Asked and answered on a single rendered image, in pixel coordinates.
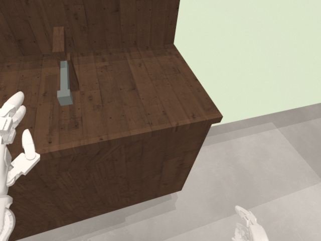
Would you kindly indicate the left robot hand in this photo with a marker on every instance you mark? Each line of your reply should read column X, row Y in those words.
column 11, row 115

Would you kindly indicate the tap lever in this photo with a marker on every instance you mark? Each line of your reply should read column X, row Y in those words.
column 64, row 95

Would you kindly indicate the right robot hand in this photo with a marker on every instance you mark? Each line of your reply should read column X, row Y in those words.
column 255, row 232

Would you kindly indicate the left robot forearm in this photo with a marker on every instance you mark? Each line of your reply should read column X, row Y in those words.
column 7, row 217

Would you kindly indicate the counter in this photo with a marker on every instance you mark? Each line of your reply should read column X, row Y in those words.
column 139, row 115

